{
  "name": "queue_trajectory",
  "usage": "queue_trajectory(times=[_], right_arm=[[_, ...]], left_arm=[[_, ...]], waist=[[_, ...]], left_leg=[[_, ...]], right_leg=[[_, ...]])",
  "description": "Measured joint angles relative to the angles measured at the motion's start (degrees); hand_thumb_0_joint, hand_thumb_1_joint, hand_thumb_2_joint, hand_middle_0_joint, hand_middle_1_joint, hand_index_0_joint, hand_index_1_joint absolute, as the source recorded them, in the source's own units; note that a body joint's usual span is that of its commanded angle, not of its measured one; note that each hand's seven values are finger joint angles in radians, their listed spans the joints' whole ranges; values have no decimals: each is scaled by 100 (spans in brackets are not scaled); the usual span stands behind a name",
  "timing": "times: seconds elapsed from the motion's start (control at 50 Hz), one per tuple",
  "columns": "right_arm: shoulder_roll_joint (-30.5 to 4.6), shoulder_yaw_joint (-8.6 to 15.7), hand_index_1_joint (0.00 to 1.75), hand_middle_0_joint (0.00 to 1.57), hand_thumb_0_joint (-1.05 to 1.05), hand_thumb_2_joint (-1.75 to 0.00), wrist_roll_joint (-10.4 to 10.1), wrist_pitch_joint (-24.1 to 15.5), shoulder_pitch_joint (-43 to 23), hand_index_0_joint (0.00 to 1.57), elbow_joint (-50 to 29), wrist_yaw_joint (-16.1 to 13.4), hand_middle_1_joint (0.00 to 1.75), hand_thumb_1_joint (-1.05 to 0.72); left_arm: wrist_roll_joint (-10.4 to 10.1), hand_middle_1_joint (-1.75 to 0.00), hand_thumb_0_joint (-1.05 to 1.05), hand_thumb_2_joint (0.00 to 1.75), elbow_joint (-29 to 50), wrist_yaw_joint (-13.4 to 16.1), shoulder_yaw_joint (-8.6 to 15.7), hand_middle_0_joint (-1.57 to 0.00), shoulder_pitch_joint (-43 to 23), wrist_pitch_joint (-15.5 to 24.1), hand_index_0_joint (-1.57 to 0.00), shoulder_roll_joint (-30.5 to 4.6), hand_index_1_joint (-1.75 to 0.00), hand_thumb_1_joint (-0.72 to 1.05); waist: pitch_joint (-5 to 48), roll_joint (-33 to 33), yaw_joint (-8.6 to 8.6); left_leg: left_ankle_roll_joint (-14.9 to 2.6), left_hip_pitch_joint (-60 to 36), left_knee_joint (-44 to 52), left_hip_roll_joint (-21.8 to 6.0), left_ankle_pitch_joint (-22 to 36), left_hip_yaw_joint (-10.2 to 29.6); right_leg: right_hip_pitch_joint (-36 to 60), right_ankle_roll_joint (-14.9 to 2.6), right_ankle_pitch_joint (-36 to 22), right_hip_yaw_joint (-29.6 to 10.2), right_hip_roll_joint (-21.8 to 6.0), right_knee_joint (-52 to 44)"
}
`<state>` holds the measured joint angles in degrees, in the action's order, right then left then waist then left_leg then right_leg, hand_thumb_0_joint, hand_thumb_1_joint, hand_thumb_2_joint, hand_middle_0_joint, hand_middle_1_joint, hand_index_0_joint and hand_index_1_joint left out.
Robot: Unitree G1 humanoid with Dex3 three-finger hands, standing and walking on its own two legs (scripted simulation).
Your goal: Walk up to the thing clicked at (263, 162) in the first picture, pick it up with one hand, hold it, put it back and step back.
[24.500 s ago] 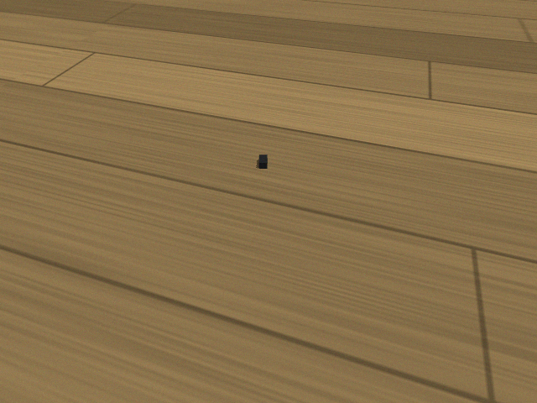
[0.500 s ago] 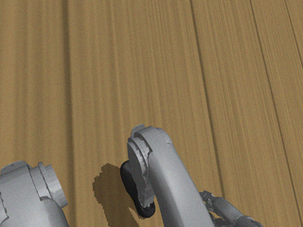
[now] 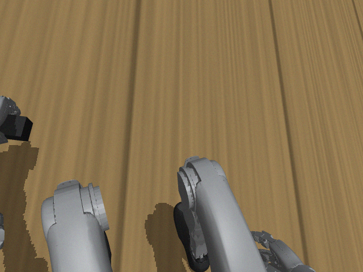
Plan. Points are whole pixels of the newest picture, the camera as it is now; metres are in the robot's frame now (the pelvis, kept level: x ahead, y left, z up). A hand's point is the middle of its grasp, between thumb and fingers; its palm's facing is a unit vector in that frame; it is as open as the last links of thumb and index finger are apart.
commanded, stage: settle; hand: left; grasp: from above
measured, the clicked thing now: (9, 127) +0.46 +0.33 -0.20
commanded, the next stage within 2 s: lift in 0.14 s
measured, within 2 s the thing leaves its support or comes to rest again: neither
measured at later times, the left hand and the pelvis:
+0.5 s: hand out of the picture +0.42 +0.33 -0.09, palm faces -0.45 -0.10 -0.89, open 7.0 cm; pelvis +0.00 +0.00 +0.04, yaw +4 degrees
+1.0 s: hand out of the picture +0.35 +0.33 +0.09, palm faces -0.41 -0.14 -0.90, open 7.0 cm; pelvis +0.00 +0.00 +0.17, yaw +8 degrees
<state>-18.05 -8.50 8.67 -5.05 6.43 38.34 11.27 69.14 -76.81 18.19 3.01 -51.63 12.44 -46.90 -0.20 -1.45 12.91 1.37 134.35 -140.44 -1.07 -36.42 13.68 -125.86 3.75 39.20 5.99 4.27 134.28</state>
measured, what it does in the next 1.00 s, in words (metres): rises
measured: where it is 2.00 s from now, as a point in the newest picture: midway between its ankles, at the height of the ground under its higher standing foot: (151, 262)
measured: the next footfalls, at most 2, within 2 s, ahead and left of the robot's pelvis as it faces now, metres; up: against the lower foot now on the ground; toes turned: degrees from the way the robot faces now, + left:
none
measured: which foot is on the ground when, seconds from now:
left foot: down 0.00-1.00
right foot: down 0.00-1.00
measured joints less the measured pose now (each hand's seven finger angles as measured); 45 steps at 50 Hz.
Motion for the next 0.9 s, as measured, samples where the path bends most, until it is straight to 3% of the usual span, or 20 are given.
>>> queue_trajectory(times=[0.1,0.32,0.42,0.58,0.9], right_arm=[[20,82,30,21,0,-90,-54,167,101,20,23,-136,30,-92],[85,262,30,21,0,-90,-191,421,352,20,60,-312,30,-92],[111,393,30,21,0,-90,-272,508,430,20,38,-356,30,-92],[161,632,30,21,0,-90,-461,695,482,20,-15,-483,30,-93],[259,875,30,21,1,-90,-803,851,257,20,-229,-868,30,-92]], left_arm=[[95,-8,7,0,125,-115,-29,-119,-17,-10,-103,12,-3,49],[14,-7,7,0,538,-403,-96,-119,31,-130,-103,196,-3,49],[-210,-8,7,0,853,-644,-41,-119,213,-253,-103,365,-4,49],[-541,-9,6,0,1584,-1134,-165,-118,754,-340,-103,678,-5,49],[-1118,-12,5,0,3199,-1595,-428,-117,1891,-603,-101,1069,-7,50]], waist=[[91,14,-3],[204,141,-72],[306,221,-137],[618,352,-341],[1020,408,-768]], left_leg=[[-11,-1,86,11,40,-66],[-34,-112,442,48,120,-229],[-21,-245,654,41,152,-292],[-31,-686,1171,-21,150,-468],[-66,-2170,2564,-88,200,-699]], right_leg=[[-4,-8,-11,-46,-30,-45],[97,-55,-17,-142,-137,-299],[188,-50,-44,-181,-167,-460],[520,-48,-64,-302,-198,-877],[1903,-76,-168,-405,-281,-2209]])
